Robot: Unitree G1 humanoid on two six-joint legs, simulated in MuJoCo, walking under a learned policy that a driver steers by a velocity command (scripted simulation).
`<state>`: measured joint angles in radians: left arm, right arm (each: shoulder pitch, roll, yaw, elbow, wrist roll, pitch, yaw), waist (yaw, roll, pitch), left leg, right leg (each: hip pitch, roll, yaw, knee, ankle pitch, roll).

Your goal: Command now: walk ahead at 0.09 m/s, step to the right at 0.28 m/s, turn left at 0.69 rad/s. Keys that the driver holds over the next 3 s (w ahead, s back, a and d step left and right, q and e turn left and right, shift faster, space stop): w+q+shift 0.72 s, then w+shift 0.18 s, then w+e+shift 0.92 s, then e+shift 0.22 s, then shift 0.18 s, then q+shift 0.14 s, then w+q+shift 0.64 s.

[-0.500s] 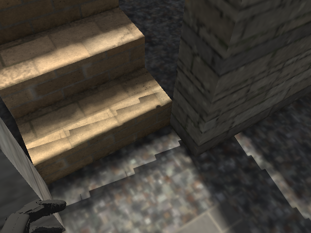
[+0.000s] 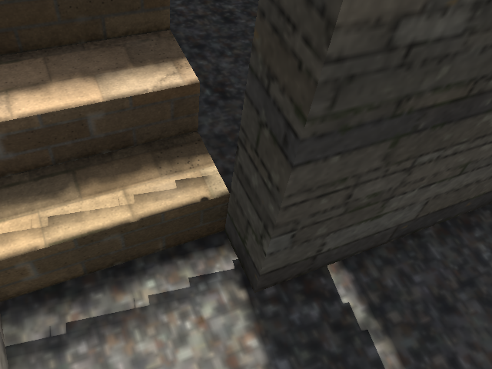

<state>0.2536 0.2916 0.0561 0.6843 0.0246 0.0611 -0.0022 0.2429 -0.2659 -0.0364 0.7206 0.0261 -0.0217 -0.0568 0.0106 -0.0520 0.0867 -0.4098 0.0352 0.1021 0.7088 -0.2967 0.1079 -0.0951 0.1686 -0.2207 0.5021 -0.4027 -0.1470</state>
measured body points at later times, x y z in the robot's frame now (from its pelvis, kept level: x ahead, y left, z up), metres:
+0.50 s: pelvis +0.07 -0.12 +0.02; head +0.13 -0.12 +0.46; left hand +0.08 +0.20 -0.06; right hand +0.36 -0.32 -0.07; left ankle +0.01 +0.02 -0.62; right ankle +0.16 -0.25 -0.72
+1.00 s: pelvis +0.02 +0.02 +0.03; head +0.04 +0.07 +0.47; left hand -0.15 +0.29 -0.10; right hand +0.30 -0.08 -0.09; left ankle -0.03 +0.09 -0.72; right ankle +0.13 -0.09 -0.62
